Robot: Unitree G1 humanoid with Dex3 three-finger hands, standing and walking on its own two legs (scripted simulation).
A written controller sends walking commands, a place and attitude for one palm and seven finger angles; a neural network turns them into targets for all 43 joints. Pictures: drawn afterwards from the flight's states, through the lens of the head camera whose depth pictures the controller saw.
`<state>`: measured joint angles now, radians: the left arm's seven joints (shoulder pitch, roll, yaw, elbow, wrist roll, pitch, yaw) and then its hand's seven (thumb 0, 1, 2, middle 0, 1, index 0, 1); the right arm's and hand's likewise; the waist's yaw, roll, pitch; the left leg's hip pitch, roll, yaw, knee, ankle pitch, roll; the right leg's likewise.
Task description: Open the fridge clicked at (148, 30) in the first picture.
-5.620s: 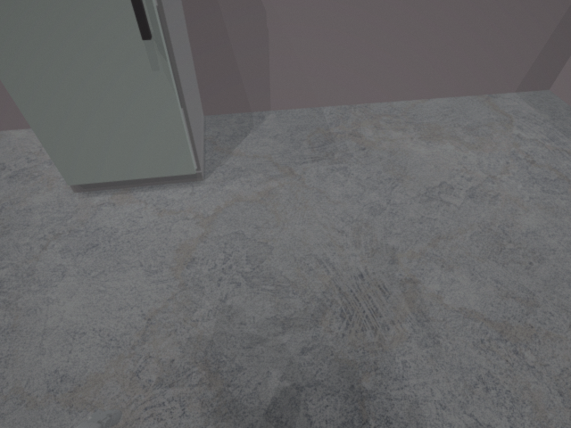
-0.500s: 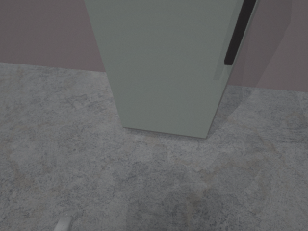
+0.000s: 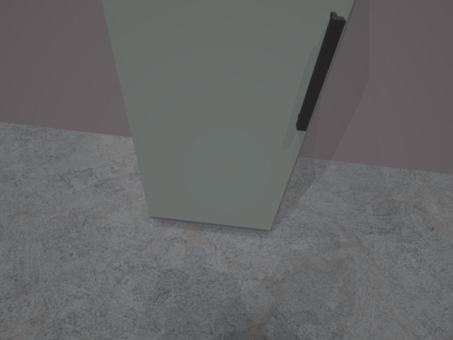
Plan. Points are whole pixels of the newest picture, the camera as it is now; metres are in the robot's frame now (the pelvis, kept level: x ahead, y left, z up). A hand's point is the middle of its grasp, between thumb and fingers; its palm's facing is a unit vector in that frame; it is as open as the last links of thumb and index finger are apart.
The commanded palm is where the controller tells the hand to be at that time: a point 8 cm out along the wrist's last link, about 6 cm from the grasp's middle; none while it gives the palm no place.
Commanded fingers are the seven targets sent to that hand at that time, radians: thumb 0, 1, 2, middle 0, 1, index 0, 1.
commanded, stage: take the last steps up to it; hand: right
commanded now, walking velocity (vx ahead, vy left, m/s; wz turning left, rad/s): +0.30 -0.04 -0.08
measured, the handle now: (315, 77) +0.73 -0.20 +0.14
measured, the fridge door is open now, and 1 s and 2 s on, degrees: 0 0 0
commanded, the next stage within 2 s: come to a stop and stand still in 0.66 s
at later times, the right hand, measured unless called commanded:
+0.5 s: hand out of the picture +0.13 -0.27 -0.18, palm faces +0.06 +0.98 -0.17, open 7.4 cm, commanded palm none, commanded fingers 0.00 -0.90 -0.90 0.20 0.30 0.20 0.30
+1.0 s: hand (320, 267) +0.35 -0.23 -0.17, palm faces +0.03 +0.98 -0.21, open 7.1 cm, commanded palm none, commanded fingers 0.00 -0.90 -0.90 0.20 0.30 0.20 0.30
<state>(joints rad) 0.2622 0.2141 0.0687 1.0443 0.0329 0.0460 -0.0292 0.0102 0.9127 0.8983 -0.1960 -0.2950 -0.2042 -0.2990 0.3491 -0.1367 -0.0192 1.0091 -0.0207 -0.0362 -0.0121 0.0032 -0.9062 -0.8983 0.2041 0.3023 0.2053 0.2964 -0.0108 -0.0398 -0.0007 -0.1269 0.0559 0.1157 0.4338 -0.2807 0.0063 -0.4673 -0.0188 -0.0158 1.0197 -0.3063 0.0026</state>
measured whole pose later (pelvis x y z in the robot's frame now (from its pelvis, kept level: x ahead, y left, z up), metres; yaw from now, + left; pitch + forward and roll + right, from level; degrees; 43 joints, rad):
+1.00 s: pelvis +0.25 -0.06 -0.01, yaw +0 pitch -1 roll +0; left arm 0.26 0.15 0.05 1.11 0.01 0.03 0.03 0.01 0.91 0.90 -0.19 -0.29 -0.20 -0.30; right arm 0.11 -0.14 -0.04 1.02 -0.02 -0.01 -0.04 -0.03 -0.94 -0.90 0.21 0.30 0.21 0.30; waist 0.02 -0.03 0.09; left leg -0.29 0.05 0.16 0.54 -0.22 0.03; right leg -0.36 -0.05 -0.05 0.87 -0.49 0.04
